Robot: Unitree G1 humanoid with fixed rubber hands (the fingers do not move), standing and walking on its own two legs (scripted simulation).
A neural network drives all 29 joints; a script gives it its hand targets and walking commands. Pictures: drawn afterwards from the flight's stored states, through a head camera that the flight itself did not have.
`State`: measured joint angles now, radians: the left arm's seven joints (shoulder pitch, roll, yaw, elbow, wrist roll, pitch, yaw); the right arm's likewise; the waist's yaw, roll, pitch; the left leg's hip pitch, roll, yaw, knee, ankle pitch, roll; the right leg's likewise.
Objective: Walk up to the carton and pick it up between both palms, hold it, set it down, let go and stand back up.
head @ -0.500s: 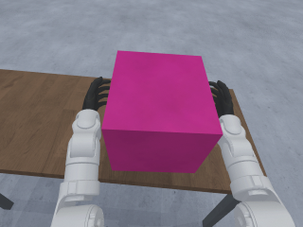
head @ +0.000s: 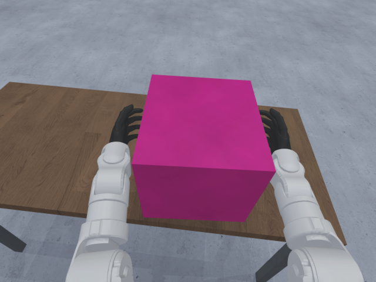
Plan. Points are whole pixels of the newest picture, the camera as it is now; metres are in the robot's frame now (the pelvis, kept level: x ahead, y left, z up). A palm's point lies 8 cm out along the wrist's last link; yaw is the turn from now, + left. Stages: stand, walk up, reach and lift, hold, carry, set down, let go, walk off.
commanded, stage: set down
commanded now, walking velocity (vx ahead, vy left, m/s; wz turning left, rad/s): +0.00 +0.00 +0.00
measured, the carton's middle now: (197, 147) +0.41 +0.01 +0.05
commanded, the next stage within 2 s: none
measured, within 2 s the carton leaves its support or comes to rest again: rests again in 1.46 s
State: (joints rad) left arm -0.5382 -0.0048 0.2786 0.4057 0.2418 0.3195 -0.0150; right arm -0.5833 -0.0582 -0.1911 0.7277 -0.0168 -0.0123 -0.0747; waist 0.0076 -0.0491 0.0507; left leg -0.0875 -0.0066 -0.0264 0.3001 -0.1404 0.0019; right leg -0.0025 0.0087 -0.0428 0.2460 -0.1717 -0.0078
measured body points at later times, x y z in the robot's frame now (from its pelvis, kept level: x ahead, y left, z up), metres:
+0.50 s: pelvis +0.01 +0.00 +0.00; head +0.02 +0.02 +0.45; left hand +0.39 +0.18 +0.07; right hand +0.41 -0.16 +0.08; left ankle +0.02 +0.11 -0.75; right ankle -0.02 -0.11 -0.75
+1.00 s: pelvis +0.01 +0.00 +0.00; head +0.05 +0.01 +0.45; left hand +0.40 +0.19 +0.05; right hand +0.42 -0.16 +0.06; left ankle +0.02 +0.11 -0.75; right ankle -0.02 -0.11 -0.75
